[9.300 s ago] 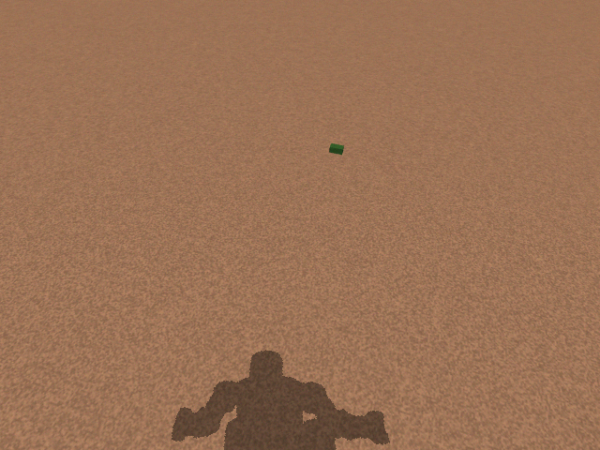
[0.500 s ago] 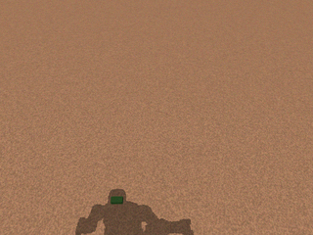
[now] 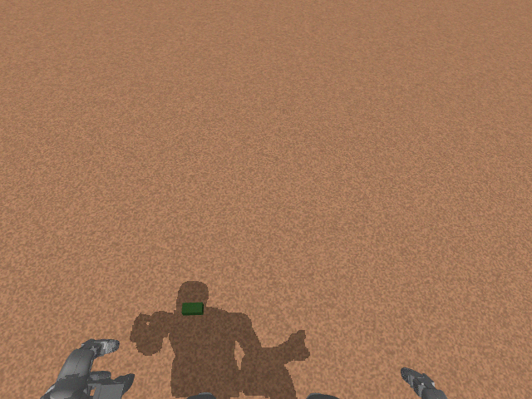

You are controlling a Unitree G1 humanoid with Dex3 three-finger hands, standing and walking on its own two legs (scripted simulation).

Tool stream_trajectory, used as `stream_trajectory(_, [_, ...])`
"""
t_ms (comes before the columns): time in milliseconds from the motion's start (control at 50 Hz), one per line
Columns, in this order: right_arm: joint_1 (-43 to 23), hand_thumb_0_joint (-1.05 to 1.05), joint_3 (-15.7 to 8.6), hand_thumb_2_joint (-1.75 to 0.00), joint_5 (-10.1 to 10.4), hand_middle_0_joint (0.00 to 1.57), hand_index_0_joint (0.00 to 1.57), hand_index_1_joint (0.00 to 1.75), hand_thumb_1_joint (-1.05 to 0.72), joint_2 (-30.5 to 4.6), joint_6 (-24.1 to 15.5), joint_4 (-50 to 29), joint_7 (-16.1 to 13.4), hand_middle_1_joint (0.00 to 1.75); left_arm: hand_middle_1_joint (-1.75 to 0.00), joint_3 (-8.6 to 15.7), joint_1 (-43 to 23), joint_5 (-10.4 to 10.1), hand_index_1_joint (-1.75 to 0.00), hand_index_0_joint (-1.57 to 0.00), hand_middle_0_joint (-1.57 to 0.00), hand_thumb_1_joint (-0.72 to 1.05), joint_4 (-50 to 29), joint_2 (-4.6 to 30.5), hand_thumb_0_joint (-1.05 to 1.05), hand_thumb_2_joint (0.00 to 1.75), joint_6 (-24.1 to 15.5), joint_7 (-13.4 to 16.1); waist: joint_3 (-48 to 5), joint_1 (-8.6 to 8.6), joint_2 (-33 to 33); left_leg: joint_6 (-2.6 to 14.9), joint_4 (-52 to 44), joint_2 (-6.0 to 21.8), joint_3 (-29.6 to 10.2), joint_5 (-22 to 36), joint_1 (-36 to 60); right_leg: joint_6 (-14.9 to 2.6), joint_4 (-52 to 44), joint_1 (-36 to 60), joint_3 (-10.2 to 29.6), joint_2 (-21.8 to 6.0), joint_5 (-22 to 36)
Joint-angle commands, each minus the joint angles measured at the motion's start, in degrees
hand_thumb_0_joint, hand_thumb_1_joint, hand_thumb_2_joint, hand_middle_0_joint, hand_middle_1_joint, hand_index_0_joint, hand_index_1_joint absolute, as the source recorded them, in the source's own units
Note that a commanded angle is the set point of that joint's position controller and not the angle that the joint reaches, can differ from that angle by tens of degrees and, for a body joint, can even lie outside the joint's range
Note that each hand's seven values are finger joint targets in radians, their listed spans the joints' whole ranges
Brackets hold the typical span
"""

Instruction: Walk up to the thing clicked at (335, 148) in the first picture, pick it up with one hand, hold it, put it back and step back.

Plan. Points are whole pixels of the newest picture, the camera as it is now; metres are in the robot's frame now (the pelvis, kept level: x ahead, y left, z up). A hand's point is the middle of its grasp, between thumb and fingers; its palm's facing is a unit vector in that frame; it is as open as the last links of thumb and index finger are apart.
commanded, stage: rise first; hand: left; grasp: from above
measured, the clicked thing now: (192, 308) +0.44 +0.24 -0.74
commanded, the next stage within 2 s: none
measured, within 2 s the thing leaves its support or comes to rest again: neither
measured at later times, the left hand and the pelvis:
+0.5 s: hand out of the picture +0.13 +0.26 -0.21, palm faces -0.18 -0.87 -0.47, open 12.7 cm; pelvis +0.00 +0.01 -0.07, yaw +0 degrees
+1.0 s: hand (137, 361) +0.22 +0.29 -0.39, palm faces -0.44 -0.50 -0.75, open 12.5 cm; pelvis -0.06 +0.00 -0.24, yaw -1 degrees
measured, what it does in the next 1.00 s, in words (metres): lowers itself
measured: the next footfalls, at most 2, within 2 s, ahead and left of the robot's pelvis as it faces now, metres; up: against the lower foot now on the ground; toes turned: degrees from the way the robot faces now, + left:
none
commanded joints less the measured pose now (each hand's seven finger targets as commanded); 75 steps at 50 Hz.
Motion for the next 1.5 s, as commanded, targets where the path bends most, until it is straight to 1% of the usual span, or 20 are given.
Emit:
stream_trajectory(0, [-0.85,0.0,-3.6,-0.89,-0.08,0.2,0.2,0.3,-0.89,-9.66,-2.13,-10.0,-0.21,0.3,-0.82,3.18,3.28,1.86,-0.83,-0.3,-0.31,-0.33,-9.09,11.12,0.0,0.8,3.55,1.68,-12.98,1.64,0.44,1.15,0.57,-3.06,0.91,13.09,1.77,-2.16,0.16,2.78,-1.35,2.65,11.12])
stream_trajectory(40, [-0.34,0.0,-3.65,-0.9,-0.28,0.2,0.2,0.3,-0.9,-9.41,-2.64,-10.73,0.0,0.3,-0.83,2.0,3.11,2.41,-0.84,-0.3,-0.31,-0.36,-10.95,9.26,0.0,0.81,4.36,1.8,-11.76,0.53,0.28,1.21,3.39,-2.79,0.87,9.91,-1.25,-2.03,2.8,-1.67,-1.28,2.74,8.13])
stream_trajectory(100, [0.27,0.0,-4.09,-0.9,-0.72,0.2,0.2,0.3,-0.89,-8.98,-3.95,-12.0,0.19,0.3,-0.83,3.3,2.11,3.35,-0.84,-0.3,-0.31,-0.36,-17.47,10.25,0.0,0.8,3.7,2.2,-14.14,0.77,2.61,1.01,8.03,-2.4,0.39,7.34,-4.82,-2.1,7.94,-6.7,-1.21,2.59,5.35])
stream_trajectory(280, [0.58,0.0,-4.52,-0.9,-1.18,0.2,0.2,0.3,-0.91,-8.38,-6.03,-15.23,-0.11,0.3,-0.76,3.12,12.72,6.64,-0.79,-0.32,-0.35,-0.35,-30.47,9.24,0.0,0.79,5.99,2.59,-19.99,0.43,4.76,0.86,16.69,-0.96,-1.41,10.98,-9.89,-2.18,17.7,-14.53,-1.24,2.65,6.41])
stream_trajectory(300, [0.58,0.0,-4.47,-0.9,-1.26,0.2,0.2,0.3,-0.91,-8.42,-6.14,-14.91,-0.05,0.3,-0.77,2.66,14.4,6.95,-0.79,-0.34,-0.36,-0.33,-28.9,8.45,0.0,0.77,6.66,2.8,-18.83,0.06,3.84,0.89,17.09,-1.11,-1.47,8.94,-11.74,-2.11,18.2,-15.37,-1.11,2.68,5.06])
stream_trajectory(320, [-0.06,0.0,-4.4,-0.9,-1.22,0.2,0.2,0.3,-0.92,-8.12,-6.39,-16.22,-0.03,0.3,-0.75,2.14,13.45,7.12,-0.78,-0.35,-0.38,-0.34,-34.01,8.56,0.0,0.77,6.76,2.66,-19.56,0.42,4.57,0.93,17.7,-1.06,-1.56,8.48,-12.2,-2.18,18.73,-16.06,-1.12,2.64,4.85])
stream_trajectory(500, [-2.02,0.0,-3.99,-0.91,-1.42,0.2,0.2,0.3,-0.94,-7.64,-8.32,-19.64,-0.04,0.3,-0.76,1.94,19.81,9.03,-0.76,-0.39,-0.4,-0.28,-40.87,8.0,0.0,0.7,9.11,3.02,-22.44,0.16,5.27,1.15,24.26,-1.28,-1.84,6.18,-18.13,-2.32,24.9,-22.22,-1.14,2.65,2.91])
stream_trajectory(540, [-2.31,0.0,-3.84,-0.91,-1.48,0.2,0.2,0.3,-0.95,-7.79,-8.71,-19.39,-0.09,0.3,-0.74,1.88,16.12,9.61,-0.75,-0.41,-0.42,-0.3,-40.98,8.87,0.0,0.71,8.89,3.24,-21.12,-1.25,4.53,1.35,25.97,-1.23,-2.14,2.93,-21.23,-2.16,26.07,-25.23,-1.09,2.64,0.94])
stream_trajectory(640, [-3.68,0.0,-3.65,-0.91,-1.52,0.2,0.2,0.3,-0.96,-8.43,-10.15,-18.55,0.5,0.3,-0.75,2.28,9.68,14.46,-0.76,-0.4,-0.41,-0.32,-35.64,11.03,0.0,0.72,5.17,3.57,-22.21,-1.29,4.49,1.51,34.05,-1.6,-2.41,0.16,-30.4,-2.51,34.65,-34.8,-0.7,2.36,-1.8])
stream_trajectory(720, [-4.42,0.0,-4.39,-0.91,-1.57,0.2,0.2,0.3,-0.92,-9.58,-11.15,-17.0,1.56,0.3,-0.74,0.48,3.33,20.1,-0.76,-0.38,-0.39,-0.29,-30.32,11.4,0.0,0.74,0.07,4.23,-26.27,-1.63,4.65,1.36,40.96,-1.74,-3.07,-3.21,-37.08,-2.51,42.51,-43.82,-0.42,2.09,-4.6])
stream_trajectory(800, [-5.3,0.0,-5.0,-0.91,-1.45,0.2,0.2,0.3,-0.94,-11.22,-11.54,-15.03,2.0,0.3,-0.75,3.34,-2.26,25.37,-0.77,-0.38,-0.4,-0.3,-30.08,17.5,0.0,0.75,-4.29,6.3,-34.26,0.71,8.62,0.76,46.17,-1.45,-3.93,-0.95,-38.7,-2.95,50.42,-50.98,-0.46,1.88,-3.77])
stream_trajectory(860, [-4.88,0.0,-5.64,-0.91,-1.46,0.2,0.2,0.3,-0.94,-11.62,-10.81,-13.39,2.32,0.3,-0.77,2.75,-7.58,28.71,-0.79,-0.36,-0.37,-0.32,-26.27,18.48,0.0,0.78,-5.83,7.41,-36.94,-0.23,7.48,1.27,51.39,-1.73,-3.38,-0.54,-43.6,-2.86,53.84,-54.88,-0.49,2.03,-2.96])
stream_trajectory(920, [-3.85,0.0,-5.8,-0.91,-1.7,0.2,0.2,0.3,-0.93,-11.7,-9.86,-11.56,2.79,0.3,-0.79,5.43,-12.0,32.22,-0.8,-0.35,-0.36,-0.31,-21.72,22.85,0.0,0.77,-7.16,8.35,-40.98,1.15,5.59,2.16,57.74,-2.4,-1.65,-0.28,-50.02,-2.59,56.8,-55.17,-0.01,2.29,-1.98])
stream_trajectory(1000, [-3.13,0.0,-6.36,-0.91,-2.29,0.2,0.2,0.3,-0.94,-11.95,-8.71,-10.03,3.53,0.3,-0.77,3.0,-22.31,35.99,-0.77,-0.39,-0.39,-0.27,-17.31,23.52,0.0,0.75,-9.56,7.97,-41.14,-0.39,2.46,2.77,63.33,-2.46,-1.03,-7.47,-58.99,-2.32,59.61,-59.01,-0.14,2.38,-6.99])
stream_trajectory(1080, [-1.33,0.0,-6.81,-0.91,-2.86,0.2,0.2,0.3,-0.93,-13.04,-7.54,-8.41,4.07,0.3,-0.75,4.46,-30.59,40.94,-0.75,-0.42,-0.41,-0.22,-15.1,29.01,0.0,0.71,-12.88,8.47,-45.88,0.43,4.12,2.45,67.54,-2.23,-1.31,-8.11,-60.59,-2.51,64.48,-62.64,-1.21,2.37,-8.29])
stream_trajectory(1220, [1.62,0.0,-6.32,-0.9,-3.97,0.2,0.2,0.3,-0.88,-13.31,-4.6,-4.71,4.68,0.3,-0.77,5.11,-38.9,47.54,-0.77,-0.34,-0.33,-0.21,-6.44,33.37,0.0,0.76,-16.77,11.62,-43.75,-1.03,4.48,2.96,72.53,-2.43,-1.7,-15.26,-67.82,-2.59,69.58,-70.58,-2.81,2.92,-15.55])
stream_trajectory(1260, [1.02,0.0,-6.22,-0.9,-4.43,0.2,0.2,0.3,-0.88,-13.32,-3.73,-5.48,4.84,0.3,-0.73,4.85,-45.4,49.29,-0.73,-0.36,-0.36,-0.19,-8.8,35.22,0.0,0.75,-17.93,12.92,-45.25,-1.53,6.92,2.86,73.62,-2.46,-1.66,-16.41,-67.58,-2.79,70.86,-72.02,-3.05,3.07,-16.66])
stream_trajectory(1340, [2.31,0.0,-5.83,-0.9,-5.28,0.2,0.2,0.3,-0.88,-14.02,-1.85,-3.66,5.23,0.3,-0.71,4.19,-46.77,52.92,-0.71,-0.35,-0.35,-0.2,-1.08,35.43,0.0,0.75,-18.32,15.56,-41.33,-2.99,8.59,2.78,74.35,-2.45,-3.2,-20.87,-69.4,-3.01,73.97,-78.51,-4.55,3.13,-19.86])
stream_trajectory(1440, [2.21,0.0,-5.1,-0.9,-6.31,0.2,0.2,0.3,-0.89,-14.41,-0.71,-3.22,5.58,0.3,-0.66,2.49,-52.08,56.8,-0.67,-0.37,-0.37,-0.19,2.14,35.96,0.0,0.74,-18.62,18.13,-40.63,-4.5,10.38,2.68,77.21,-2.72,-3.31,-18.49,-69.76,-3.19,76.8,-82.1,-5.22,2.94,-17.39])
stream_trajectory(1480, [3.02,0.0,-4.96,-0.9,-6.55,0.2,0.2,0.3,-0.89,-14.66,-0.31,-2.01,5.82,0.3,-0.66,3.19,-51.83,58.14,-0.66,-0.36,-0.37,-0.2,5.26,37.68,0.0,0.75,-18.59,18.69,-40.79,-4.18,11.45,2.55,77.89,-2.8,-3.7,-17.44,-70.14,-3.41,78.47,-83.26,-5.44,2.92,-16.43])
